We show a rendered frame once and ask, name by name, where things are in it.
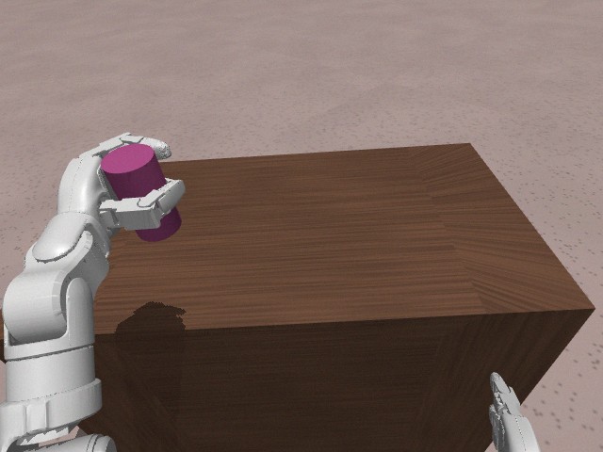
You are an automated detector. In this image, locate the right robot hand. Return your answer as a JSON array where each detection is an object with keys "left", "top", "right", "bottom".
[{"left": 489, "top": 372, "right": 541, "bottom": 452}]

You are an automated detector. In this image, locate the can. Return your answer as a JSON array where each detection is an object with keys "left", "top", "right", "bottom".
[{"left": 101, "top": 144, "right": 182, "bottom": 242}]

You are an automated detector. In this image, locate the left robot hand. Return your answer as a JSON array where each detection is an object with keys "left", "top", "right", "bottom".
[{"left": 57, "top": 133, "right": 186, "bottom": 239}]

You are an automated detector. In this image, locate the left robot arm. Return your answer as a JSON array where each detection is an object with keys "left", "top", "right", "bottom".
[{"left": 0, "top": 212, "right": 117, "bottom": 452}]

